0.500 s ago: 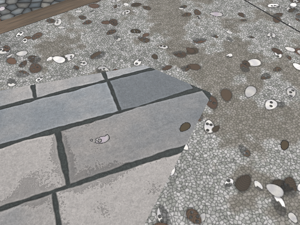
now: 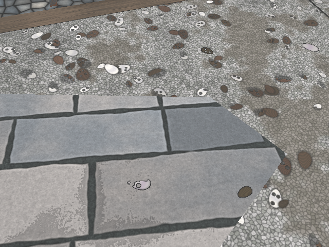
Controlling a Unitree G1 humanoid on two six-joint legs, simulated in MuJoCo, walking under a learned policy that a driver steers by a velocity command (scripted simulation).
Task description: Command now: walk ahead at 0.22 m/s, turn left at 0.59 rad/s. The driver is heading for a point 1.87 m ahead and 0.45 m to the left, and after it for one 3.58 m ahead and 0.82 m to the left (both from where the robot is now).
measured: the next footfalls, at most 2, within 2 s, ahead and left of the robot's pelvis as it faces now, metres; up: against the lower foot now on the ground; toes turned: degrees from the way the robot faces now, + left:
right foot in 0.16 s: +0.25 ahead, -0.11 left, +0.00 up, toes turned +8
left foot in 0.60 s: +0.10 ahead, +0.09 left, +0.00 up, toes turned +23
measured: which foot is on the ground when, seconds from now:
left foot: down 0.00-0.16, up 0.18-0.58, down 0.60-1.00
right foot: up 0.00-0.14, down 0.16-0.60, up 0.62-0.98, down 1.00-1.00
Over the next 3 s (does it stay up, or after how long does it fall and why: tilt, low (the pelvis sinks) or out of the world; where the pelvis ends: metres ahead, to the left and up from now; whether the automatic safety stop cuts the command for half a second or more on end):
stays up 0.41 0.14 -0.02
